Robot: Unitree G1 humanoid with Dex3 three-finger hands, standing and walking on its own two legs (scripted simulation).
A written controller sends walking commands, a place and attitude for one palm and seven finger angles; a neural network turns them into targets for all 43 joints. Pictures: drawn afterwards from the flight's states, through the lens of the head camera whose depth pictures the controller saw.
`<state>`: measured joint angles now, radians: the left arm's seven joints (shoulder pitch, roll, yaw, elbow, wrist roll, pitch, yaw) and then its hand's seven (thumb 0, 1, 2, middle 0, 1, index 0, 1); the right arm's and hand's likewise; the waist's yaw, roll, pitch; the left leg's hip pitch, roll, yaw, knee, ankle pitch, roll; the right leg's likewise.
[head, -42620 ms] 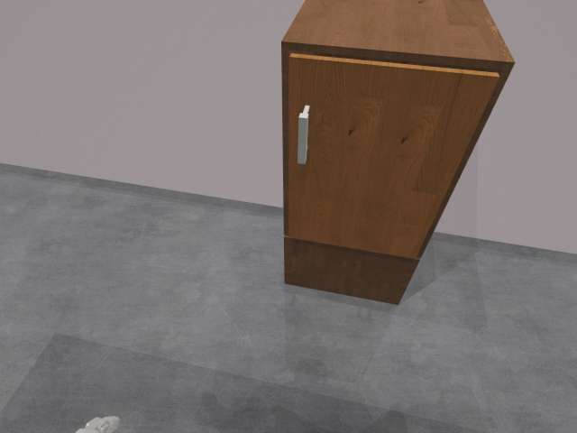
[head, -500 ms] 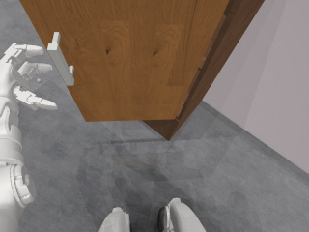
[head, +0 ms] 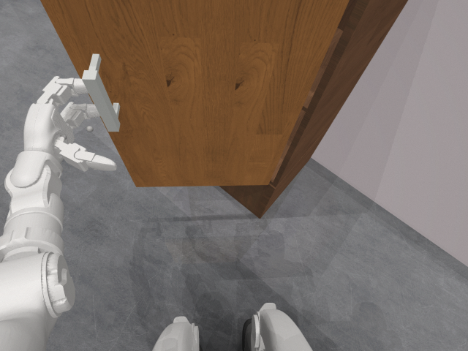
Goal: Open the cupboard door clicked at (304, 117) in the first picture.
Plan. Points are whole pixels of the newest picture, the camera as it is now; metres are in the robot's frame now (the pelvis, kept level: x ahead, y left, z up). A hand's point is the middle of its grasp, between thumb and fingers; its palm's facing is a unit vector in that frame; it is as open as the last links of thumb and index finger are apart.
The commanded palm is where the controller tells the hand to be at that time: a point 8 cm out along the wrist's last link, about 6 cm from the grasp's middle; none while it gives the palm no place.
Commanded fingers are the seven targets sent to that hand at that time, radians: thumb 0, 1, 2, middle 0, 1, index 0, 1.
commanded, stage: slide the fingers in behind the handle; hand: left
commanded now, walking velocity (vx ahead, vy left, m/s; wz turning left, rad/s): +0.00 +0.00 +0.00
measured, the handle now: (105, 95) +0.53 +0.21 +0.06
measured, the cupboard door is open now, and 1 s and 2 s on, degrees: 43 43 45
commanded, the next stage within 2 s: close the thumb around the handle in 0.92 s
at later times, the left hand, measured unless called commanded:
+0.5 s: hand (115, 125) +0.47 +0.18 +0.06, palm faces +0.01 -1.00 -0.02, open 14.0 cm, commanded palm +0.45 +0.22 +0.06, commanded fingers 0.00 -0.50 0.30 -0.30 -1.20 -0.30 -1.20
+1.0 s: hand (117, 124) +0.48 +0.18 +0.05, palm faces +0.01 -1.00 -0.02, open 14.0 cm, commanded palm +0.45 +0.23 +0.06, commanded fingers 0.00 -0.50 0.30 -0.30 -1.20 -0.30 -1.20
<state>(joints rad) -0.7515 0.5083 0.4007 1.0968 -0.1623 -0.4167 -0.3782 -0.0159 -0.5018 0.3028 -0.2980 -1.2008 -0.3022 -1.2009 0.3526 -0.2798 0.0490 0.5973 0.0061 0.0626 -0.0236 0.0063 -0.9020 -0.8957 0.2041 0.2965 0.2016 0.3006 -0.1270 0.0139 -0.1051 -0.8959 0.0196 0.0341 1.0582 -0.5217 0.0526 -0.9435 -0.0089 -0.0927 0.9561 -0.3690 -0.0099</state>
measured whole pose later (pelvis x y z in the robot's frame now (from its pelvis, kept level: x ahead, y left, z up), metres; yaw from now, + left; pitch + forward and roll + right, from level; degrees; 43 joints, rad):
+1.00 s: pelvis +0.00 -0.01 +0.00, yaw +0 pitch +21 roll -2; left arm -0.78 0.45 0.38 1.10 -0.13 -0.44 -0.28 -0.02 -0.50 0.30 -0.30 -1.20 -0.30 -1.20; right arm 0.36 -0.28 0.04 0.60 0.00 0.05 -0.01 0.01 -0.90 -0.90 0.20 0.30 0.20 0.30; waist -0.14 0.01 -0.11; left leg -0.91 0.02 0.04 1.05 -0.52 0.04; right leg -0.97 -0.01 -0.09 0.98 -0.38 -0.03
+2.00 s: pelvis +0.00 +0.00 +0.00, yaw -1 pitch +20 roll -2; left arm -0.67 0.40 0.36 1.01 -0.15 -0.44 -0.23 0.01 0.75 0.82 -0.35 -1.33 -0.35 -1.35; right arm 0.38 -0.26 0.03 0.60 0.00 0.06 0.00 0.01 -0.90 -0.90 0.20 0.30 0.20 0.30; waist -0.13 0.03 -0.12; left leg -0.87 0.02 0.05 1.03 -0.52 0.05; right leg -0.93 0.00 -0.07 0.96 -0.37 -0.01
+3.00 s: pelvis +0.01 -0.06 +0.01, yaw +4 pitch +13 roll +2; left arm 0.27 -0.06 -0.17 0.05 0.07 -0.36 0.49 0.01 0.66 0.79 -0.35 -1.32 -0.37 -1.33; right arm 0.21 -0.21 -0.01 0.57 -0.06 -0.04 -0.01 0.01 -0.90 -0.90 0.20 0.30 0.20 0.30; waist 0.01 0.03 -0.13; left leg -0.70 0.01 -0.02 0.99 -0.51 -0.04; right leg -0.78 -0.02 -0.13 1.00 -0.44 -0.09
